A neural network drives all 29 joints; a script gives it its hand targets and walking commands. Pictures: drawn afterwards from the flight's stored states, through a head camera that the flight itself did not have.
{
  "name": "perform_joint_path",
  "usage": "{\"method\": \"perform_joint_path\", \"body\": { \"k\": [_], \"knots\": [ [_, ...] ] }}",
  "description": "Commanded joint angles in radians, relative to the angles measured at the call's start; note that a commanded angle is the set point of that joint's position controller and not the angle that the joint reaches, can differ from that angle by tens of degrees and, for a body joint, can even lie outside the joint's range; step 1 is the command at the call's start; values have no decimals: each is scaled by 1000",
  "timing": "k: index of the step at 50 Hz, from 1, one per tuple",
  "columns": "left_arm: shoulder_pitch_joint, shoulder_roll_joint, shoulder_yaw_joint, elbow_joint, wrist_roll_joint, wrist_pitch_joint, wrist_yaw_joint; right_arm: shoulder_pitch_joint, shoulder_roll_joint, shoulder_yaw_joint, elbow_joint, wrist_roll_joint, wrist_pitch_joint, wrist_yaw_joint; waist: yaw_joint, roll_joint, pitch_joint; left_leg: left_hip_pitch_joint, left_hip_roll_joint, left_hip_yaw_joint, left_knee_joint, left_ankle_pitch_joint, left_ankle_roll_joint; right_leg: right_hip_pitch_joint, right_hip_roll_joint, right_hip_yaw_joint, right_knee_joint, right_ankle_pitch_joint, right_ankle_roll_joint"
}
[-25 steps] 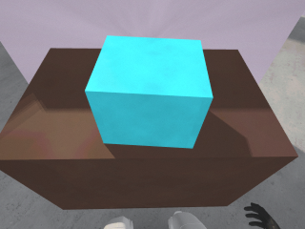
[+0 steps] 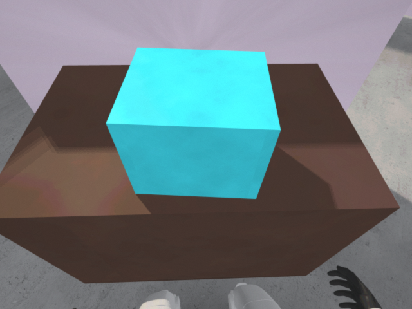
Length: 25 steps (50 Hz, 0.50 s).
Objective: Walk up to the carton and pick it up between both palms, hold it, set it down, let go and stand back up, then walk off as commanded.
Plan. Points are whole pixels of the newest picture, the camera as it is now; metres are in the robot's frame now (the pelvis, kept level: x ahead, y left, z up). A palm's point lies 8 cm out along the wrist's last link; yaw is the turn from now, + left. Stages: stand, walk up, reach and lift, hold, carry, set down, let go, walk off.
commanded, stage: walk up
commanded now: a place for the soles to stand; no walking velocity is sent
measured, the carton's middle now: (198, 124) +0.48 +0.02 +0.07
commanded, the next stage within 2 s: none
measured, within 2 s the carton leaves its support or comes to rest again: neither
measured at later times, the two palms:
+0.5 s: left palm out of the picture +0.07 +0.29 -0.08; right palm out of the picture +0.12 -0.29 -0.07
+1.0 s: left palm out of the picture +0.07 +0.29 -0.09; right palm out of the picture +0.12 -0.29 -0.07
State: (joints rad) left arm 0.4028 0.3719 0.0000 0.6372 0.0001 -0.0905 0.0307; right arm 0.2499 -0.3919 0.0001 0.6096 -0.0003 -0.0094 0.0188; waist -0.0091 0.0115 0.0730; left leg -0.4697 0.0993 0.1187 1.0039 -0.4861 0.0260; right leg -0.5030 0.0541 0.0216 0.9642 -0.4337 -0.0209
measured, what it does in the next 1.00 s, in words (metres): stands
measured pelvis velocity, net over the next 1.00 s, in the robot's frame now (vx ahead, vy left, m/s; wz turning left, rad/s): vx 0.00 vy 0.00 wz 0.00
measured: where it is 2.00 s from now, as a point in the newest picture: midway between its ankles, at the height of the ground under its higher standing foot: outside the picture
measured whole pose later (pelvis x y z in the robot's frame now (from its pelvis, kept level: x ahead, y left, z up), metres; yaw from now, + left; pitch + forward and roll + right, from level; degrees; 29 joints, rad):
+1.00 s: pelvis +0.00 +0.00 +0.00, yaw +0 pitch -2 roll -1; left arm 0.40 0.37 0.00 0.64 0.00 -0.08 0.03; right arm 0.25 -0.39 0.00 0.61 0.00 0.00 0.02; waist -0.01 0.01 0.06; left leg -0.47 0.09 0.12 1.01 -0.51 0.04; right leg -0.51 0.05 0.03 0.97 -0.44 -0.02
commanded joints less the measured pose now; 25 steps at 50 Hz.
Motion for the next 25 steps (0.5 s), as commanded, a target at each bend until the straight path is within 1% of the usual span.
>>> {"method": "perform_joint_path", "body": {
  "k": [1,2,3,4,5,6,7,8,9,10,11,12,13,14,15,16,17,18,19,20,21,22,23,24,25],
  "knots": [
    [-109,269,85,-12,16,-26,33,41,-282,-143,14,-41,-53,-15,-77,60,-92,293,120,-319,-386,-84,110,-265,-92,268,-143,139,-104],
    [-101,236,76,-5,9,-22,30,64,-309,-147,21,-38,-62,-17,-77,139,-87,300,265,-465,-531,-148,179,-275,-5,57,68,117,-44],
    [-80,256,81,6,9,-18,31,26,-317,-147,10,-27,-62,-18,-53,135,-51,280,342,-525,-587,-75,233,-279,-6,-24,109,-63,-16],
    [-65,277,86,9,12,-19,30,-13,-312,-145,3,-26,-59,-16,-37,130,-46,265,350,-484,-547,41,261,-237,-41,-25,102,-121,-13],
    [-46,273,86,11,11,-25,26,-32,-312,-141,-2,-27,-55,-16,-17,127,-63,234,327,-398,-486,147,252,-160,-56,-36,18,-98,-20],
    [-13,276,91,20,13,-35,23,-58,-294,-132,-9,-25,-50,-16,12,103,-85,174,269,-291,-410,222,204,-40,-51,-20,-101,27,-33],
    [23,285,100,32,15,-46,23,-88,-268,-122,-23,-24,-45,-16,32,57,-119,97,189,-182,-292,275,141,77,-51,62,-174,209,-51],
    [58,310,109,42,20,-54,24,-120,-241,-117,-41,-19,-37,-15,53,-50,-132,-13,84,-77,-109,262,74,165,-118,258,-258,332,-96],
    [73,359,119,42,26,-58,28,-134,-205,-111,-57,-8,-25,-17,59,-134,-130,-139,-14,-100,16,69,20,221,-221,579,-350,383,-183],
    [60,394,125,31,23,-53,33,-132,-218,-113,-59,-5,-18,-22,56,-141,-116,-181,-39,-144,22,-152,11,231,-278,726,-395,344,-250],
    [36,403,127,27,25,-46,38,-126,-229,-115,-47,-13,-19,-24,47,-125,-94,-177,-41,-160,4,-222,17,207,-295,750,-395,260,-290],
    [-4,395,125,17,27,-39,41,-97,-229,-118,-31,-19,-24,-22,25,-112,-90,-125,-35,-156,-72,-161,24,164,-281,708,-377,225,-280],
    [-44,365,117,8,24,-32,41,-64,-227,-124,-15,-24,-32,-22,-2,-98,-76,-17,-28,-157,-150,-66,29,62,-250,634,-352,211,-239],
    [-79,327,103,0,22,-29,38,-33,-240,-128,-1,-31,-41,-19,-28,-74,-64,99,-1,-193,-230,-23,46,-77,-194,520,-305,180,-189],
    [-108,288,90,-7,21,-27,34,18,-266,-138,12,-37,-49,-17,-63,4,-73,234,76,-278,-335,-58,85,-226,-132,366,-217,130,-135],
    [-125,242,75,-11,14,-27,29,61,-297,-142,29,-37,-60,-17,-82,110,-74,313,194,-399,-473,-127,142,-307,-42,160,-29,142,-69],
    [-95,240,75,1,10,-22,30,47,-319,-146,23,-30,-64,-19,-63,135,-49,289,318,-517,-587,-114,202,-302,2,2,93,9,-22],
    [-79,268,81,8,12,-20,30,0,-323,-147,13,-26,-61,-17,-46,124,-40,271,358,-520,-579,-19,250,-267,-31,-20,113,-112,-10],
    [-60,276,85,7,11,-23,27,-23,-318,-143,8,-27,-58,-16,-27,121,-54,247,342,-448,-521,96,257,-204,-53,-26,71,-121,-15],
    [-34,270,86,11,11,-30,22,-48,-311,-137,-1,-26,-54,-15,-2,111,-67,203,309,-356,-465,177,230,-110,-55,-37,-31,-58,-24],
    [-3,277,92,20,13,-39,21,-76,-283,-128,-14,-27,-49,-15,17,89,-97,141,235,-244,-373,239,175,10,-53,6,-134,114,-42],
    [38,292,100,36,17,-49,21,-113,-254,-119,-30,-23,-43,-15,42,40,-121,56,147,-137,-233,286,113,116,-61,113,-201,272,-64],
    [71,327,113,47,22,-57,26,-134,-219,-114,-47,-14,-34,-15,57,-93,-144,-63,37,-69,-44,211,48,201,-158,374,-292,365,-126],
    [71,374,121,39,25,-56,30,-142,-202,-111,-56,-4,-22,-18,60,-143,-127,-164,-31,-117,22,-21,13,235,-242,647,-373,375,-211],
    [47,398,125,29,24,-50,34,-135,-219,-114,-51,-8,-18,-23,52,-128,-103,-189,-39,-150,19,-186,15,229,-289,736,-397,326,-260]
  ]
}}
